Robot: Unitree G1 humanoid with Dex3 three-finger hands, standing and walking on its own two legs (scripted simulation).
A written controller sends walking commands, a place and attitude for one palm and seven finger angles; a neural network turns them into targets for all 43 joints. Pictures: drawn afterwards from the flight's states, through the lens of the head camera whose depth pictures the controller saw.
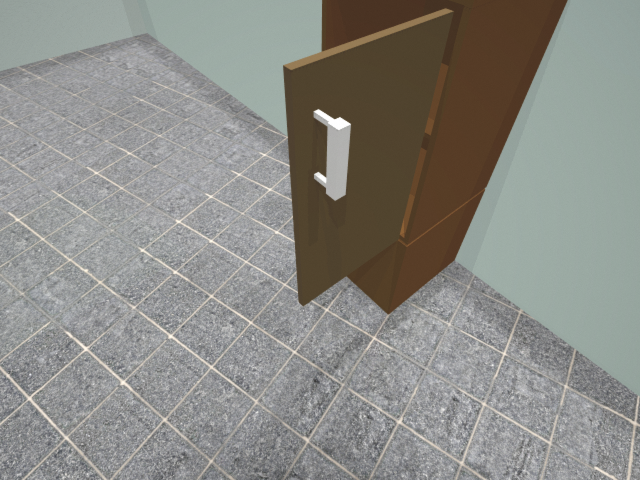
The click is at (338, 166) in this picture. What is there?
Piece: cupboard door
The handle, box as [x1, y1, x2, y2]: [314, 109, 350, 200]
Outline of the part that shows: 318,109 314,111 314,117 328,127 327,169 325,177 317,172 314,174 314,178 326,188 326,193 335,200 345,194 350,124 339,117 333,119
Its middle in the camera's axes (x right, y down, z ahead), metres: +0.01 -0.13 +0.62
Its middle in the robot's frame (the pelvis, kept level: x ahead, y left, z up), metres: +0.57 +0.02 +0.10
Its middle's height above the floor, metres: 0.88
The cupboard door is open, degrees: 90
